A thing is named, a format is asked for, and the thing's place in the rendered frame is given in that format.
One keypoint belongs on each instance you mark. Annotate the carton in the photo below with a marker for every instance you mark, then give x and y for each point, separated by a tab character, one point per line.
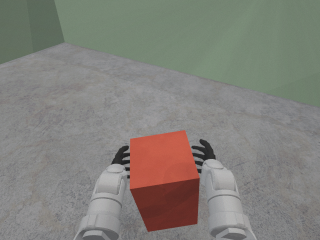
164	180

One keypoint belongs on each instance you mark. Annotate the left robot hand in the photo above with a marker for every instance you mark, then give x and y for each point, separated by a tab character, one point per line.
119	158

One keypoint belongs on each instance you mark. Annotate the robot right forearm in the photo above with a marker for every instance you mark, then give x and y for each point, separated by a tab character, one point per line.
226	216

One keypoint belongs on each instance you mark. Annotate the right robot hand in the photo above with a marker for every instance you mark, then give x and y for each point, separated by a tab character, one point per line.
208	153

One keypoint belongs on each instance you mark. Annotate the robot left forearm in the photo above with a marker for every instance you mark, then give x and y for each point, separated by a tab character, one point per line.
102	219

